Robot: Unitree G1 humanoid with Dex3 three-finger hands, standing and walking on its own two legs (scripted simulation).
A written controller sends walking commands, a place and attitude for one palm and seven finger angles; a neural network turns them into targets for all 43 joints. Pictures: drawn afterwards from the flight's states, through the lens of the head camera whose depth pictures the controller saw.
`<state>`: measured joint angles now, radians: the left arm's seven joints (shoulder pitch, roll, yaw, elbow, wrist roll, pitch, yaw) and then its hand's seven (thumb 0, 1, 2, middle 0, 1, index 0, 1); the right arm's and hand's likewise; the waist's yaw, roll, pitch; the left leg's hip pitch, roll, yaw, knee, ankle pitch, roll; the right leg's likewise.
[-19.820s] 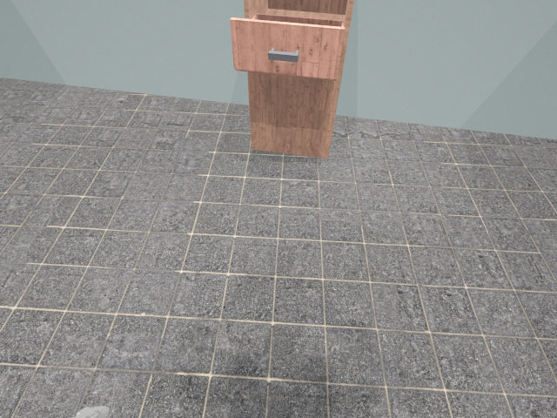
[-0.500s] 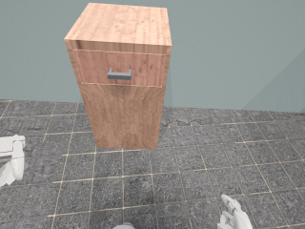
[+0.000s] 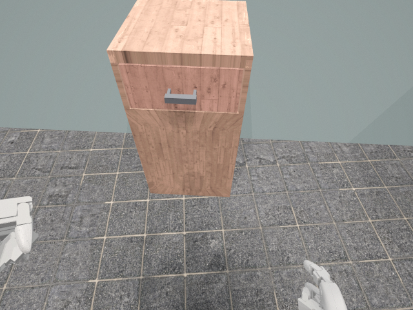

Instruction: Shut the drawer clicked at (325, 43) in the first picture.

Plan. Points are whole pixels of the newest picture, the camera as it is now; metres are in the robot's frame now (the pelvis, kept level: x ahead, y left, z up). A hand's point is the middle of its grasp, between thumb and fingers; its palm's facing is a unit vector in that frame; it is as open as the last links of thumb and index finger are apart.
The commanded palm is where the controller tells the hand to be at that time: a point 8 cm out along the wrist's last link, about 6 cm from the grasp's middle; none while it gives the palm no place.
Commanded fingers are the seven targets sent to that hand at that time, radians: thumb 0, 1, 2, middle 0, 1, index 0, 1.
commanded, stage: let the arm hang, fingers relaxed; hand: left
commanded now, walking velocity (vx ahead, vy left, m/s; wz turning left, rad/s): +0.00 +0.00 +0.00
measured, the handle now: (181, 95) +0.77 +0.14 -0.06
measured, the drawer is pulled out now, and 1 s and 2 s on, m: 0.00 0.00 0.00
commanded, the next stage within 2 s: look to check the result in 1.14 s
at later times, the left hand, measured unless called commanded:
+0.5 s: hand out of the picture -0.06 +0.17 -0.17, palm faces +0.10 -0.97 -0.22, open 4.1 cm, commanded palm none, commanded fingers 0.00 0.90 0.90 -0.44 -0.56 -0.44 -0.56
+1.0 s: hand out of the picture -0.02 +0.10 -0.18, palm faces +0.11 -0.99 -0.12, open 7.3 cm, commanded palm none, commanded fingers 0.00 0.90 0.90 -0.20 -0.30 -0.20 -0.30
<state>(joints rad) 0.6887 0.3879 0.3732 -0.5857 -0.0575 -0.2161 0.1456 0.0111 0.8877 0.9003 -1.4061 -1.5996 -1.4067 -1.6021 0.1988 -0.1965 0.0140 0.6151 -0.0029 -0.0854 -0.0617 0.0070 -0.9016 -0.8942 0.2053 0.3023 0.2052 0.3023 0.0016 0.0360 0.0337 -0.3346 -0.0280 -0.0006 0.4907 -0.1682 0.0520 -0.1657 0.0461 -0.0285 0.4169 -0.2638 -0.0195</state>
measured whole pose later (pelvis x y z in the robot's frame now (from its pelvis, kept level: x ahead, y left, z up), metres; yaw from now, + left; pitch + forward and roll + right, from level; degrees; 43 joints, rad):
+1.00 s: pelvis +0.00 -0.03 +0.00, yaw +2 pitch -2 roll +0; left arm 0.33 0.06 0.01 1.13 0.00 -0.01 0.04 0.00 0.91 0.90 -0.21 -0.31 -0.21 -0.32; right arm 0.34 -0.08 -0.01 1.14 -0.02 0.01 -0.05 0.00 -0.91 -0.89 0.20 0.30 0.20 0.30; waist -0.01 0.01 0.02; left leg -0.27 -0.03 -0.03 0.47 -0.17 0.02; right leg -0.11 0.05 -0.06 0.45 -0.30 -0.06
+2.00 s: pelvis +0.03 -0.05 +0.00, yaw +1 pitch -2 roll +1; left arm 0.34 0.08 0.02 1.14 0.00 -0.01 0.05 0.00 0.91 0.90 -0.20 -0.30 -0.20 -0.30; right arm 0.31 -0.10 0.00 1.14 -0.02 0.01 -0.06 0.00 -0.91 -0.89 0.20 0.30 0.20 0.30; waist 0.00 0.02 0.05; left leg -0.22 -0.01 -0.03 0.45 -0.19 0.00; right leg -0.06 0.07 -0.05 0.41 -0.32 -0.08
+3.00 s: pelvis +0.03 -0.05 +0.00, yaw +1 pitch -2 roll +1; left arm 0.35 0.09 0.02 1.14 0.00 -0.01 0.05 0.00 0.91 0.90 -0.20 -0.30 -0.20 -0.30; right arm 0.31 -0.11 0.00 1.15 -0.02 0.01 -0.06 0.00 -0.91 -0.89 0.20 0.30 0.20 0.30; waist 0.00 0.01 0.06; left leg -0.21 -0.01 -0.03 0.44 -0.20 -0.01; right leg -0.05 0.07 -0.05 0.40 -0.31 -0.08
